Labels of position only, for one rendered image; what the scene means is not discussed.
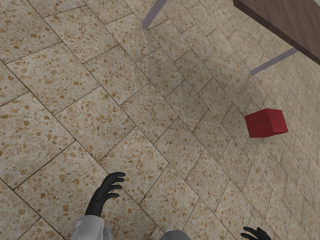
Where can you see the robot left forearm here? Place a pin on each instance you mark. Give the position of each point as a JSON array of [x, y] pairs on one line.
[[88, 227]]

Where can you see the robot left thigh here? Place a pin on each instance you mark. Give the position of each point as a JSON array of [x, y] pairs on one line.
[[107, 233]]

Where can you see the robot right shin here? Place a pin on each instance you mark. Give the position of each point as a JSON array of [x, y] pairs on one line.
[[169, 229]]

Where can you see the carton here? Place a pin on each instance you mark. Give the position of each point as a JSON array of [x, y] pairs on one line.
[[265, 123]]

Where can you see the robot right hand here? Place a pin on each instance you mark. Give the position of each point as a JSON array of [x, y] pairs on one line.
[[260, 234]]

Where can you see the table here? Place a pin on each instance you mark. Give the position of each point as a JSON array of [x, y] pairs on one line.
[[297, 22]]

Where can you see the robot left hand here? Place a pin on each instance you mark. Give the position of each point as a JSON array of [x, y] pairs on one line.
[[102, 194]]

